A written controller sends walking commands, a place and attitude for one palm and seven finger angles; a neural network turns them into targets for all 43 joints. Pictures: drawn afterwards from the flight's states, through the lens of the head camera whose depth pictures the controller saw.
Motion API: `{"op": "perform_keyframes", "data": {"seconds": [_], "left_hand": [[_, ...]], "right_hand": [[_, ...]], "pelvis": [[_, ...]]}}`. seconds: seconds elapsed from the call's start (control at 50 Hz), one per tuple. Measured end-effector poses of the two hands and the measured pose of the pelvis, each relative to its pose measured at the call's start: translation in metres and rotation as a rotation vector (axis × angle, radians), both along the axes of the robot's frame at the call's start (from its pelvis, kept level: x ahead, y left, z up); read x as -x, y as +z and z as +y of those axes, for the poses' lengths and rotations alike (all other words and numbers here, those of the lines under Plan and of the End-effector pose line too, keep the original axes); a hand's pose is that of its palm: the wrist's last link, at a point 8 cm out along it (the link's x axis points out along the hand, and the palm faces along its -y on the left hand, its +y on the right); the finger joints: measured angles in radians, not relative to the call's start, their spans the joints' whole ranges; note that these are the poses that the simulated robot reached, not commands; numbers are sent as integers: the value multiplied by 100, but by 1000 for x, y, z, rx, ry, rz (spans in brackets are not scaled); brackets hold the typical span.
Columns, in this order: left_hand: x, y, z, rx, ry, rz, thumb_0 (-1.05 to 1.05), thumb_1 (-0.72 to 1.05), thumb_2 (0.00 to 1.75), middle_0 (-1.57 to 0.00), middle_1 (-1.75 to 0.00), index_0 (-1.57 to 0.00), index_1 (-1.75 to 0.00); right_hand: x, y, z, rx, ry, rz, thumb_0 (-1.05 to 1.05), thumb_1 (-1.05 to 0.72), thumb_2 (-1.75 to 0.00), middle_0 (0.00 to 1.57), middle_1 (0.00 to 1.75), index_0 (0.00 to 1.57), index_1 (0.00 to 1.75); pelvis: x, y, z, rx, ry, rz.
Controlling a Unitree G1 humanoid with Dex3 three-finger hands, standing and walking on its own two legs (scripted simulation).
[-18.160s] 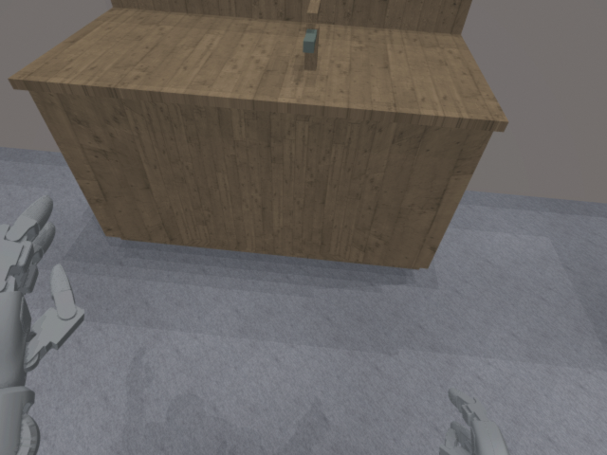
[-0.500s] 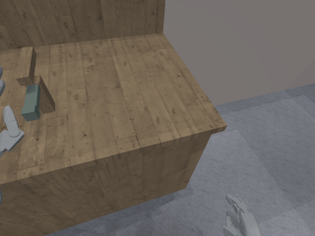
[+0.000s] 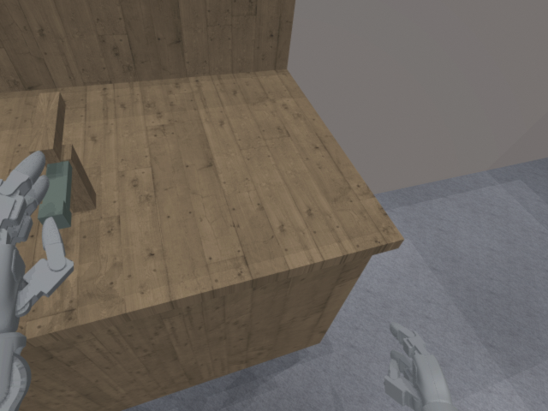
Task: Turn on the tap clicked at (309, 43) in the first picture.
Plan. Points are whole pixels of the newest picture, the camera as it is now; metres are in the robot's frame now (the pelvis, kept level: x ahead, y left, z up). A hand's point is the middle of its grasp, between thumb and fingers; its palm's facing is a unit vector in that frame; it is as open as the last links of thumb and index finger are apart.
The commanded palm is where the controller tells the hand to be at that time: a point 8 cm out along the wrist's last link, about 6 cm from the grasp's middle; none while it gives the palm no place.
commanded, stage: come to a stop and stand still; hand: left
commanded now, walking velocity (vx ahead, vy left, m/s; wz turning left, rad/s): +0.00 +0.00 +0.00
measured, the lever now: (55, 215) +0.31 +0.33 +0.10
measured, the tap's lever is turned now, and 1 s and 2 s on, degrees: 0 0 0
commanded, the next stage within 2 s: look again from close up in 0.46 s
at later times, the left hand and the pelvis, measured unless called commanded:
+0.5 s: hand (42, 285) +0.20 +0.26 +0.15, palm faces +0.40 -0.85 -0.36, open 7.4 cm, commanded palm +0.14 +0.29 +0.17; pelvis -0.02 +0.01 +0.00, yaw +1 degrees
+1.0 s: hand (42, 264) +0.21 +0.27 +0.16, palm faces +0.41 -0.79 -0.45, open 7.4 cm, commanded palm +0.14 +0.28 +0.17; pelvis -0.01 +0.00 +0.00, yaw +1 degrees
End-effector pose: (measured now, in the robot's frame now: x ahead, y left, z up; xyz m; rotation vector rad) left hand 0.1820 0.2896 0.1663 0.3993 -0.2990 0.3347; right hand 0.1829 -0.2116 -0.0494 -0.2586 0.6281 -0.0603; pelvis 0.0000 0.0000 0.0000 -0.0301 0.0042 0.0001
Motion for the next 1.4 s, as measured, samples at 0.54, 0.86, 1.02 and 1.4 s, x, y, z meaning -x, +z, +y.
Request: {"op": "perform_keyframes", "data": {"seconds": [0.54, 0.86, 1.02, 1.4], "left_hand": [[26, 0, 12, -18, 43, 34, 2, 89, 90, -21, -30, -21, -30], [21, -4, 4, -7, 43, 61, 2, 89, 90, -21, -30, -21, -30], [5, 22, 24, -175, 56, -36, 2, 88, 90, -22, -30, -21, -30], [30, 3, 14, -29, 60, -22, 2, 89, 90, -21, -30, -21, -30]], "right_hand": [[34, -14, 1, -4, -27, 64, 2, -90, -89, 21, 30, 20, 30], [24, -11, -9, 3, -34, 59, 2, -90, -89, 21, 30, 20, 30], [19, -13, -7, 32, 33, 75, 1, -91, -89, 21, 30, 20, 30], [40, -15, -9, 10, -6, 68, 2, -90, -89, 21, 30, 20, 30]], "pelvis": [[16, 1, 9, 0, 12, -16], [12, 2, 1, 1, 11, -12], [14, 0, -5, 0, 19, 7], [18, -2, -1, -4, 15, -20]]}}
